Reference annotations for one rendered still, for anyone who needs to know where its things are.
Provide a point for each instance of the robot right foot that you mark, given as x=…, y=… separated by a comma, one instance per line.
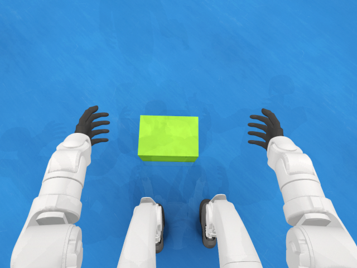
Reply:
x=208, y=242

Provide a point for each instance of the right robot hand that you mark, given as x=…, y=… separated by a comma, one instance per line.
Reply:
x=272, y=128

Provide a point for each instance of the robot left upper arm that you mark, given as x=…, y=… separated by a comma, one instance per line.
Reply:
x=50, y=246

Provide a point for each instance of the left robot forearm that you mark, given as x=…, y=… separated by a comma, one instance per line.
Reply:
x=59, y=199

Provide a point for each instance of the right robot forearm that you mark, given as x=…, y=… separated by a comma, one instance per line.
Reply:
x=304, y=200

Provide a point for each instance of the left robot hand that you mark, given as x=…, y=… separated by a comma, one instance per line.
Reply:
x=86, y=124

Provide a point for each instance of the robot left foot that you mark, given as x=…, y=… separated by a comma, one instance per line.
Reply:
x=159, y=245

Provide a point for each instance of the robot foot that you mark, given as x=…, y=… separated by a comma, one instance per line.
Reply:
x=208, y=242
x=159, y=245

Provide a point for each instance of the carton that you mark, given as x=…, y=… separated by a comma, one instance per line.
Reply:
x=168, y=138

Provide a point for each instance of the robot right upper arm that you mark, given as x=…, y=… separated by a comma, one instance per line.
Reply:
x=319, y=247

